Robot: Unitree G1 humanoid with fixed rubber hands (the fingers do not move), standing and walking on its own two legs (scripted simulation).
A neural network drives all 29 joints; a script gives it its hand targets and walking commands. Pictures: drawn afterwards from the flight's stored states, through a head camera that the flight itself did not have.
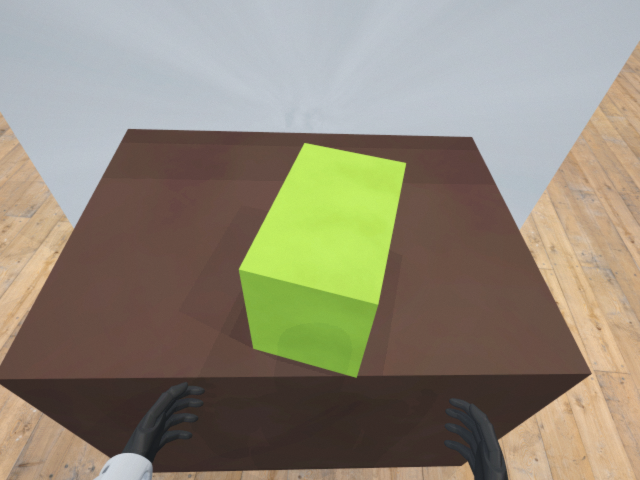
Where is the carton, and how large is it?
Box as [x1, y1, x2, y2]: [239, 143, 405, 377]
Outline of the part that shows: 304,143 239,268 253,348 356,377 378,303 405,163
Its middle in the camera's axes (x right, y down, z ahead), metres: +0.02 +0.03 +0.62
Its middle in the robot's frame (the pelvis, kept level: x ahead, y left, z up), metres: +0.45 +0.02 -0.01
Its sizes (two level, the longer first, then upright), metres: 0.277 0.171 0.212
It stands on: a pedestal, 0.66 m high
